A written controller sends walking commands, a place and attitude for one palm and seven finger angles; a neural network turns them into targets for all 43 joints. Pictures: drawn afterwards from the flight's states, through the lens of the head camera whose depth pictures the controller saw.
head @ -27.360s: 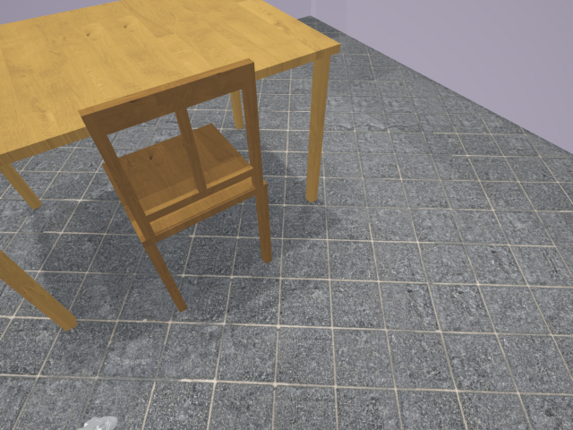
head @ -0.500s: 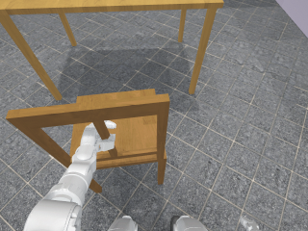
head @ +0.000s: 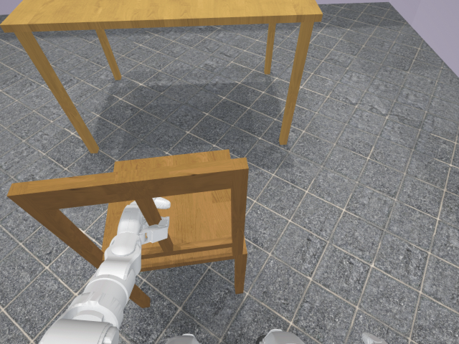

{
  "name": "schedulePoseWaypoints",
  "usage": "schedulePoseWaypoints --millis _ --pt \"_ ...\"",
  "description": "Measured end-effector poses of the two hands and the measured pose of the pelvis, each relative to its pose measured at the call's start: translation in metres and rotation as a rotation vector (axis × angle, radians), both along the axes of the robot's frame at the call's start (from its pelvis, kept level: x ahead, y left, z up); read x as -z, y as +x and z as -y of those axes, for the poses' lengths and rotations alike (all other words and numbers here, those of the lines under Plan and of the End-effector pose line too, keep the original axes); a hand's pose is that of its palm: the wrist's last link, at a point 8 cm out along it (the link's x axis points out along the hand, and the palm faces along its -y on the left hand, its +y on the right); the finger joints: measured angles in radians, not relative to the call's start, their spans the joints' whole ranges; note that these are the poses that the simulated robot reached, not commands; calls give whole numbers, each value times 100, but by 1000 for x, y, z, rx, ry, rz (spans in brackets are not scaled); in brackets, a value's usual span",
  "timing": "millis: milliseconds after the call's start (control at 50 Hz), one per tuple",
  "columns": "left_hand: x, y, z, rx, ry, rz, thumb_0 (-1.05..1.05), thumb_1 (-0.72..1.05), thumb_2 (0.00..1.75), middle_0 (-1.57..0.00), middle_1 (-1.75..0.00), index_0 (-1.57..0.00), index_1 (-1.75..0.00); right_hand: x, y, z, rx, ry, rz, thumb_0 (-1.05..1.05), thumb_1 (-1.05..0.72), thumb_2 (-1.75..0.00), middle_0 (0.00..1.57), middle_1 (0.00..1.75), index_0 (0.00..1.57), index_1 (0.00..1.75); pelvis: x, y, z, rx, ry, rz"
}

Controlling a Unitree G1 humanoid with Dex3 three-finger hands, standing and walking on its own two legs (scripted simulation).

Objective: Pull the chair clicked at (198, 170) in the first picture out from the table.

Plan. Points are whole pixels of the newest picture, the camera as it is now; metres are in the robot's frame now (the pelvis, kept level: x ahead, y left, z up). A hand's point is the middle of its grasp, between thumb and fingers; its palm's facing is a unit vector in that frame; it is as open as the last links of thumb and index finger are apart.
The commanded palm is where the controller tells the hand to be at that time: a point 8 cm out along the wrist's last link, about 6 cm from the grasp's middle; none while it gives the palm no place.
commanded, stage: stop walking, hand still on the chair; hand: left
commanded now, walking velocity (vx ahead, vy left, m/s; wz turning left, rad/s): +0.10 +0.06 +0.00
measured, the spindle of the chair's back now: (157, 225) +0.36 +0.16 -0.09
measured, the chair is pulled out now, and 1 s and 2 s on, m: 0.67 0.72 0.72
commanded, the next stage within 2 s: open the thumb and straighten the fingers in 0.80 s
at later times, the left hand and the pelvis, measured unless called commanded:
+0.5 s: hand (157, 254) +0.28 +0.14 -0.05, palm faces +0.00 -0.99 -0.17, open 5.7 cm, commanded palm +0.26 +0.20 -0.04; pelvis +0.04 +0.01 +0.02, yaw -2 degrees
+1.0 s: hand (156, 253) +0.29 +0.14 -0.05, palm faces -0.01 -0.99 -0.14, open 5.8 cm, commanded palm +0.26 +0.20 -0.03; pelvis +0.05 +0.01 +0.01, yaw +0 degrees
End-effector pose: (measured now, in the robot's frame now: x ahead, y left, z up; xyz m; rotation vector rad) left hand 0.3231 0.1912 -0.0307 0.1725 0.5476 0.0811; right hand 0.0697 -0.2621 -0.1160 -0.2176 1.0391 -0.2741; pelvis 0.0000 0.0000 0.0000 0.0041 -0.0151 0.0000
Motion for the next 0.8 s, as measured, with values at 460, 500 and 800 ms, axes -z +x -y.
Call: schedulePoseWaypoints --millis 460,500,800 --pt "-1 -56 -2 23 -12 -21 8 63 77 -26 -122 -49 -145 -30 85 -44 -86 57 187 1 -91 -90 20 30 20 30 -16 34 -11 29 2 16" --pt "-1 -56 -3 25 -13 -21 8 63 77 -26 -122 -49 -145 -34 93 -42 -90 50 201 1 -91 -90 20 30 20 30 -17 38 -11 28 2 16" --pt "-1 -56 -3 32 -19 -25 8 64 77 -24 -123 -49 -145 -42 109 -31 -79 11 194 1 -91 -90 20 30 20 30 -18 51 -13 22 -2 8"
